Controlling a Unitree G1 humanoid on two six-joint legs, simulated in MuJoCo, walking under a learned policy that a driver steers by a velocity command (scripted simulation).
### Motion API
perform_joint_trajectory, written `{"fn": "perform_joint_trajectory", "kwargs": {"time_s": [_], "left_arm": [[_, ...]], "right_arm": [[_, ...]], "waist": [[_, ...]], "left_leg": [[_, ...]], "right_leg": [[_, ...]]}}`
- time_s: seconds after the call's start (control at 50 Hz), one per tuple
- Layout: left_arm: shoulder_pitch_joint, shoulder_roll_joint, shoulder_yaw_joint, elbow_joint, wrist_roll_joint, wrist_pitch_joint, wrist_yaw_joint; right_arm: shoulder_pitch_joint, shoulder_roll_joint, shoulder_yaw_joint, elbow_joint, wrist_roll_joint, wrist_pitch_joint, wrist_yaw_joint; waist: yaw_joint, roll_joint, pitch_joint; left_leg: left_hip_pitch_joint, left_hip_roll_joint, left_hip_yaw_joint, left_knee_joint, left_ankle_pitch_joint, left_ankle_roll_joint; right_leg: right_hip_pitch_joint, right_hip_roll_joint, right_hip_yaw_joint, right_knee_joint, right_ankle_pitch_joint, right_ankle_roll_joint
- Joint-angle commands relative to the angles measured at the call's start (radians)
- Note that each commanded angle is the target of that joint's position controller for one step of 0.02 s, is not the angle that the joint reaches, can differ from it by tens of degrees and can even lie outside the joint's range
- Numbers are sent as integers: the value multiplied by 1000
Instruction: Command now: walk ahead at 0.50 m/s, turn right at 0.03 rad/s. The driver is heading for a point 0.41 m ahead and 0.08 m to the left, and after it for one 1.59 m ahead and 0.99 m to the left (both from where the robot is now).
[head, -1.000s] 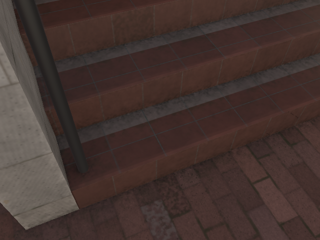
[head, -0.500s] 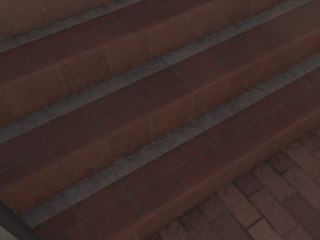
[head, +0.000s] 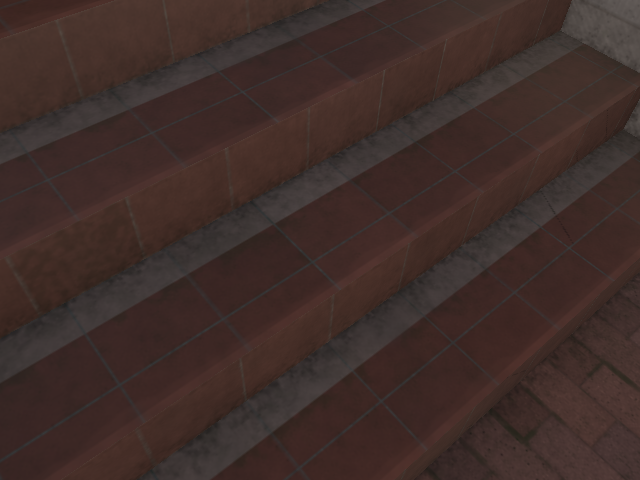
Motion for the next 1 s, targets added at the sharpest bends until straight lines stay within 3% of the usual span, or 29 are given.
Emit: {"fn": "perform_joint_trajectory", "kwargs": {"time_s": [0.02,0.08,0.12,0.14,0.16,0.18,0.2,0.26,0.32,0.44,0.52,0.6,0.64,0.66,0.68,0.7,0.72,0.74,0.76,0.78,0.8,0.82,0.84,0.86,0.88,0.92,0.94,0.98,1.0], "left_arm": [[-76,42,-1,-82,-10,-19,7],[-12,58,7,-57,-2,-29,23],[177,66,20,10,19,-55,31],[296,158,43,27,38,-65,34],[307,267,69,31,31,-49,31],[301,242,79,36,-3,-29,25],[213,160,57,19,-13,-28,20],[141,73,32,37,-11,-40,22],[246,68,35,98,7,-55,22],[373,43,8,213,10,-78,28],[328,43,-17,232,-11,-84,39],[308,111,-14,210,-56,-60,106],[296,202,17,169,-57,-50,110],[255,245,39,128,-59,-38,96],[235,247,49,74,-71,-25,74],[174,154,36,-12,-47,-38,43],[148,140,45,-65,-16,-35,16],[154,67,27,-102,16,-24,-4],[126,21,20,-117,17,-14,1],[112,-28,8,-135,23,-3,25],[142,-37,3,-144,26,12,47],[164,-36,4,-148,28,27,60],[156,13,-10,-162,-15,-8,2],[124,19,-7,-149,1,-26,3],[47,16,-21,-186,15,-32,16],[-34,55,-22,-213,-12,-41,26],[-64,86,-9,-221,-38,-32,33],[-42,49,-10,-215,-29,-24,36],[-44,43,-17,-216,-25,-24,41]], "right_arm": [[10,-155,-30,-38,-4,-13,-1],[-3,-149,-32,-38,3,-10,-8],[-27,-135,-25,-47,30,4,-4],[-43,-78,-9,-82,41,5,-5],[72,27,14,-85,50,13,-18],[95,-64,-11,-34,12,40,-31],[8,-75,-18,-52,-8,44,-27],[-23,-40,-25,-72,-19,63,-9],[-112,38,-16,-116,-3,90,-18],[-391,113,30,-310,-1,93,-62],[-512,132,63,-413,-6,110,-46],[-485,115,83,-409,4,126,-39],[-300,94,74,-349,23,125,-46],[-174,50,55,-317,17,112,-38],[-129,-3,31,-304,4,95,-24],[-125,-140,-14,-290,4,89,-34],[-147,-273,-73,-291,-25,115,-66],[-243,-219,-62,-305,-20,115,-70],[-273,-148,-46,-279,-19,112,-67],[-283,-94,-34,-224,-15,106,-66],[-299,-48,-22,-198,-11,96,-65],[-298,-25,-15,-187,-15,85,-54],[-223,52,34,-150,-36,31,19],[-143,68,35,-104,-33,12,32],[-85,16,30,-63,-74,14,49],[-125,-123,-8,-118,-70,8,67],[-160,-142,-6,-142,-70,5,72],[-66,-119,8,-138,-48,-21,65],[-18,-94,15,-125,-46,-28,64]], "waist": [[3,155,-4],[30,187,-73],[123,95,-160],[160,-3,-228],[114,-228,-275],[126,-104,-246],[100,-34,-91],[34,-47,-8],[52,-77,-29],[30,21,67],[-5,66,92],[6,58,-20],[-66,-127,-205],[-103,-218,-324],[-123,-228,-383],[-127,40,-345],[-81,201,-451],[-15,106,-349],[23,37,-199],[79,5,-30],[124,8,20],[135,42,16],[105,255,-186],[72,203,-141],[83,78,-143],[83,82,-174],[92,56,-184],[88,181,-193],[70,164,-178]], "left_leg": [[-22,248,-110,-32,541,113],[27,259,-103,100,669,97],[-51,179,-74,399,701,77],[-265,101,-45,662,345,33],[-513,-44,21,935,-347,3],[-563,18,-60,1172,-359,10],[-649,61,-77,1241,-293,13],[-656,77,-52,1376,-142,1],[-877,34,-5,1773,-182,14],[-1455,27,-111,2179,-280,65],[-1278,43,3,1830,-176,50],[-899,67,169,1270,-334,62],[-610,-39,224,1116,-334,90],[-492,-83,167,994,-359,120],[-327,-124,50,787,-300,154],[-93,120,-515,500,-42,283],[-52,298,-1053,160,287,344],[-174,300,-953,182,157,325],[-364,263,-830,226,-1,317],[-510,205,-656,289,-42,259],[-597,148,-520,318,13,212],[-597,111,-435,318,67,185],[-406,75,-417,264,-103,145],[-358,83,-446,260,-142,135],[-360,72,-425,269,-78,102],[-333,79,-369,240,98,69],[-395,92,-375,229,148,58],[-364,89,-406,234,344,80],[-291,104,-419,246,342,100]], "right_leg": [[79,35,-41,-137,48,-11],[183,62,-54,-199,-2,-46],[440,79,-71,-357,94,-53],[647,-133,153,-397,227,-84],[760,-373,423,-440,411,-202],[657,-356,436,-455,120,-269],[522,-294,358,-494,-108,-241],[327,-196,181,-576,-144,-168],[370,-224,148,-556,-143,-204],[477,-307,151,-588,-383,-161],[241,-166,-39,-652,-288,-102],[429,-132,-241,-651,780,-126],[551,-197,-254,-378,1669,-130],[638,-222,-247,-160,1786,-134],[564,-197,-242,77,1673,-121],[88,-39,-195,535,696,-21],[-86,140,18,904,-74,14],[-175,86,118,1043,-52,8],[-215,89,91,1123,-21,-1],[-280,59,88,1094,-22,-14],[-282,45,87,1062,-28,-15],[-300,56,69,1103,-43,-16],[-495,84,267,1090,26,-130],[-594,80,250,1111,55,-138],[-636,79,211,1009,148,-126],[-645,71,126,989,115,-85],[-605,47,111,971,138,-41],[-609,75,65,1230,63,-10],[-690,86,84,1278,12,-8]]}}
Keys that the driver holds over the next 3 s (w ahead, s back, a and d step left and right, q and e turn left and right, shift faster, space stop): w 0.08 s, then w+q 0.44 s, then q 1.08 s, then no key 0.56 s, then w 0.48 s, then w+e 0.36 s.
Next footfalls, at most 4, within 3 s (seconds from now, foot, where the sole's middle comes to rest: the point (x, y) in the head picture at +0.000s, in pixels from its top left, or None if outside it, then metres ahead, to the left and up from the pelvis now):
0.14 right None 0.18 -0.12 -0.79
0.68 left None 0.40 0.09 -0.62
1.38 right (298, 263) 0.78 0.03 -0.45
1.92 left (231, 404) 0.50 0.14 -0.46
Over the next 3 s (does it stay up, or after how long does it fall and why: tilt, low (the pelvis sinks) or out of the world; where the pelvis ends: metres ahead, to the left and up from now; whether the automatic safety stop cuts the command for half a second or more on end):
stays up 0.67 0.28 0.32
